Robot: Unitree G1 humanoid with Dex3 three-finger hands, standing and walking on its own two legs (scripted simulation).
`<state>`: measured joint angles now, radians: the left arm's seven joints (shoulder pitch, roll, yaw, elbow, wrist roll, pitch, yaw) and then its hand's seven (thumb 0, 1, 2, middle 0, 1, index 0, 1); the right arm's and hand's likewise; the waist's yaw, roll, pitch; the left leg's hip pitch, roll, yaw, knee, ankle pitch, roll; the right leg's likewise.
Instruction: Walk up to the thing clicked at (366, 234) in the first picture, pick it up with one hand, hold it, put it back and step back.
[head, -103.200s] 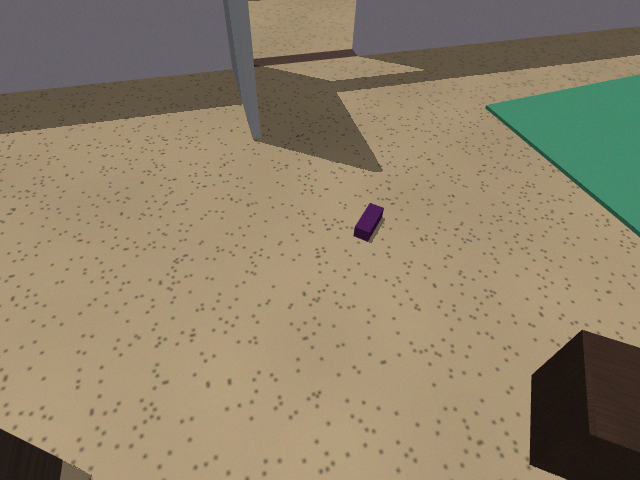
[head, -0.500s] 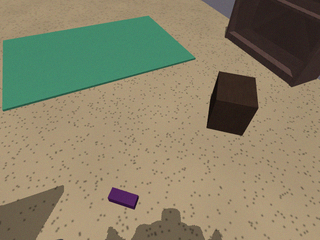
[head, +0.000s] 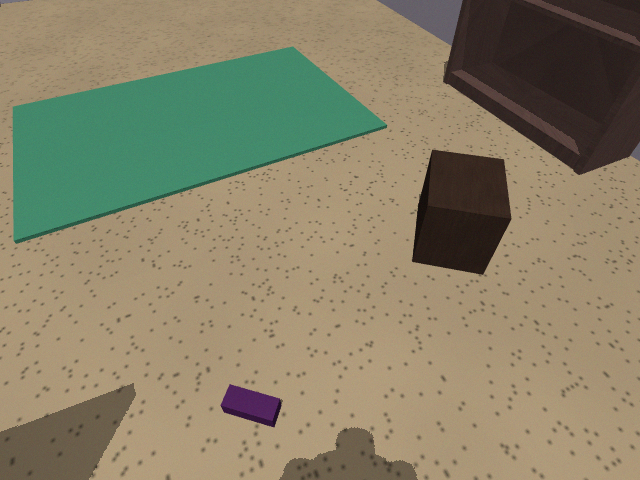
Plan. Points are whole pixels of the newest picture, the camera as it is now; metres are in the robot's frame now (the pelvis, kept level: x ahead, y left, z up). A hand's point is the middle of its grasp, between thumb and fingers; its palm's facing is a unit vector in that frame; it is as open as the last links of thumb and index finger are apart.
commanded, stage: stand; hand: left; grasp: from above
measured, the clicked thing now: (251, 405) +0.47 +0.23 -0.75
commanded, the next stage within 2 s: step back in 1.66 s
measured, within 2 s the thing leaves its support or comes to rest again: neither
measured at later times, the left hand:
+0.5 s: hand out of the picture +0.09 +0.23 -0.16, palm faces +0.01 -0.94 -0.34, open 7.4 cm
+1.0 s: hand out of the picture +0.11 +0.23 -0.15, palm faces -0.01 -0.94 -0.34, open 7.4 cm
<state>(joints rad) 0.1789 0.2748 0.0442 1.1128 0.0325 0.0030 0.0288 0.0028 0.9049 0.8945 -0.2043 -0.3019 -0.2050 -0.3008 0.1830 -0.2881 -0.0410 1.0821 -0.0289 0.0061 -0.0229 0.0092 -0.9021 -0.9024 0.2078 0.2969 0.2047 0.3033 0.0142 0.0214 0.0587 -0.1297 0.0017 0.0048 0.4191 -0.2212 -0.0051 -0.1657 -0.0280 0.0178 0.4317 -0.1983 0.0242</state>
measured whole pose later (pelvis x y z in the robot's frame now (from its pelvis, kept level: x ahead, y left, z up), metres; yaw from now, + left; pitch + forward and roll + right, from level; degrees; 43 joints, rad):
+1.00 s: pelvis +0.02 -0.01 +0.00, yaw -2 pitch -2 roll +0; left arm 0.09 0.31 0.03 1.12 0.01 0.00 0.01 0.00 0.90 0.89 -0.20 -0.30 -0.21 -0.30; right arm 0.12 -0.32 -0.02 1.13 -0.02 0.00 -0.01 0.01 -0.90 -0.90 0.21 0.30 0.20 0.30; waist 0.00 0.01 0.06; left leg -0.10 0.02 0.03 0.37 -0.22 -0.02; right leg -0.16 0.00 0.04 0.40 -0.20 0.01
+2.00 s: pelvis -0.04 +0.02 -0.02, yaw -3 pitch -1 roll +0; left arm 0.04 0.41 0.05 0.90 0.02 0.05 0.02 0.00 0.90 0.89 -0.21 -0.30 -0.21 -0.30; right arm 0.11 -0.40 -0.07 0.95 -0.01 0.03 0.00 0.01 -0.90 -0.90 0.21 0.30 0.20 0.30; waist -0.02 -0.05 0.16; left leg -0.30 -0.03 -0.01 0.68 -0.37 0.03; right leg -0.44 0.01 0.12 0.75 -0.33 -0.01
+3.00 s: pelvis -0.31 +0.01 -0.01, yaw -6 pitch -2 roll -1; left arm 0.19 0.41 0.09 0.84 0.02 0.07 0.02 0.00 0.91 0.89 -0.20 -0.30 -0.20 -0.30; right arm 0.13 -0.36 -0.04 0.82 -0.02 0.02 -0.02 0.01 -0.90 -0.90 0.21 0.30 0.21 0.30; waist 0.02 -0.04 0.18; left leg -0.34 0.02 0.00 0.57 -0.19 0.03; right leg -0.36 0.08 0.14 1.05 -0.52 0.04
